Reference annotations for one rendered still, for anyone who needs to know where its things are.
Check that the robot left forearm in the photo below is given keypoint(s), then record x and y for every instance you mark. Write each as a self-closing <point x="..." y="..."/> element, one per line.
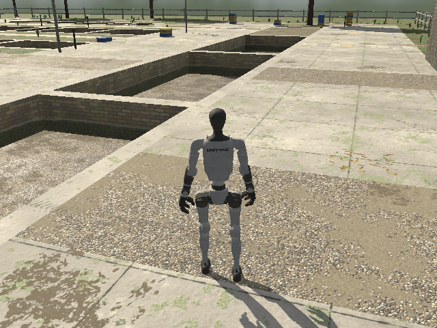
<point x="186" y="184"/>

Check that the robot right upper arm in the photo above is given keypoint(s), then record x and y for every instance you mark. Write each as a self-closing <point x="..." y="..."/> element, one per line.
<point x="242" y="155"/>

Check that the robot left foot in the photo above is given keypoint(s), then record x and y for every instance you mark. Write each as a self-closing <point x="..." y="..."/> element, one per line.
<point x="205" y="268"/>

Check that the humanoid robot torso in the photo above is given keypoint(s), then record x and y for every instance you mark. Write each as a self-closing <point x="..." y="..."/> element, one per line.
<point x="218" y="165"/>

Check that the right robot hand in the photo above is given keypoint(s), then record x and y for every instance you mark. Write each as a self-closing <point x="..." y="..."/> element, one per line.
<point x="250" y="196"/>

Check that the robot left upper arm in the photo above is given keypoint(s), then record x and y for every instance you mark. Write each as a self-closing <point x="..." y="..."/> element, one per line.
<point x="193" y="156"/>

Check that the left robot hand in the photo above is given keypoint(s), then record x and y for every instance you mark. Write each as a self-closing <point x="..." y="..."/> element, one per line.
<point x="183" y="204"/>

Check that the robot right forearm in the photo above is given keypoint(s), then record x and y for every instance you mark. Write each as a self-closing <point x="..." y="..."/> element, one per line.
<point x="248" y="181"/>

